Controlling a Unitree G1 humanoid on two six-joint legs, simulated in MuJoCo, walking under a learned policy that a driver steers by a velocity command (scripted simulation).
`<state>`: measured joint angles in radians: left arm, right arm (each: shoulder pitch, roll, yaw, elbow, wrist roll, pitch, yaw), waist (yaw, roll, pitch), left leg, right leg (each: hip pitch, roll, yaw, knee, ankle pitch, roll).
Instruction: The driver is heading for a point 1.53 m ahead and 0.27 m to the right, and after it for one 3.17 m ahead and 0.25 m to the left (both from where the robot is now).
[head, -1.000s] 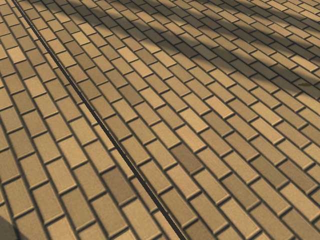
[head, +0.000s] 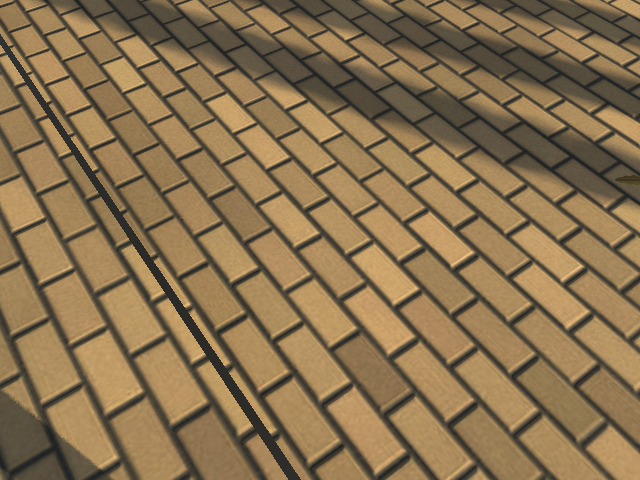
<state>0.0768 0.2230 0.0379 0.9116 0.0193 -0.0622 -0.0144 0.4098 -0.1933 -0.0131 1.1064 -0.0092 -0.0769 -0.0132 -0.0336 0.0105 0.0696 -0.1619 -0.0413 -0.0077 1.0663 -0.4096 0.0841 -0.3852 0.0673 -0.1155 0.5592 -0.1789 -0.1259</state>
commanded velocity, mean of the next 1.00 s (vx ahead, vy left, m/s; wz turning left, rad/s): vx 0.49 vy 0.00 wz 0.00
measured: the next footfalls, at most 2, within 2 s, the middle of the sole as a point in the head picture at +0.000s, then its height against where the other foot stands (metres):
left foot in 0.48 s outside the picture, level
right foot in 1.16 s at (364, 332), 0.10 m lower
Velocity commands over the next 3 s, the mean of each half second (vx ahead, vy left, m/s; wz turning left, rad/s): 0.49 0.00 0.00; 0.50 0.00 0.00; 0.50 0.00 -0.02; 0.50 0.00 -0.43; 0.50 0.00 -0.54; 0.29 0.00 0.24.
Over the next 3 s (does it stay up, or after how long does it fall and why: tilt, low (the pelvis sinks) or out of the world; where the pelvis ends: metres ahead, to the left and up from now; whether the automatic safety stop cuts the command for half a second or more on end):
stays up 1.59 -0.19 -0.08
